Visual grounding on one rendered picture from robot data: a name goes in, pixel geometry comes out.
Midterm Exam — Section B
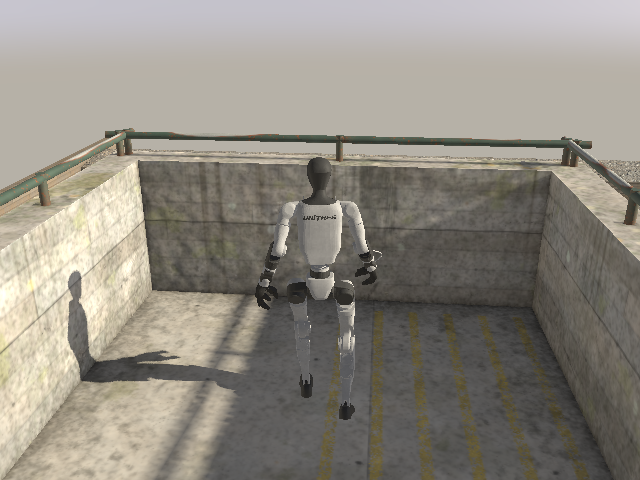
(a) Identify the left robot hand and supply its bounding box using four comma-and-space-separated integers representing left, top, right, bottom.
255, 283, 278, 310

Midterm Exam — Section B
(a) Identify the right robot upper arm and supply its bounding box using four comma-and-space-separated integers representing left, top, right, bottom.
340, 201, 369, 255

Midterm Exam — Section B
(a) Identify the robot torso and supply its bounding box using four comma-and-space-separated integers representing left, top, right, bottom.
296, 196, 343, 300

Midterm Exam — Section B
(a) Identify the right robot forearm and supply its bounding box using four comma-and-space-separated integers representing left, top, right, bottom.
358, 239, 377, 272

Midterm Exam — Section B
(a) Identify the robot right thigh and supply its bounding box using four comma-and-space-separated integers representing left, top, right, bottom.
334, 280, 355, 353

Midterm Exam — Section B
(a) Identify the left robot forearm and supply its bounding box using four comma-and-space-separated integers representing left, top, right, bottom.
258, 241, 280, 287

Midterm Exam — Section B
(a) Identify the left robot upper arm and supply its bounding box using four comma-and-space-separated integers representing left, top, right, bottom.
271, 201, 299, 257

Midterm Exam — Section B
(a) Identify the right robot hand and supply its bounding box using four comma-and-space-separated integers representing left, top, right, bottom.
355, 267, 378, 285

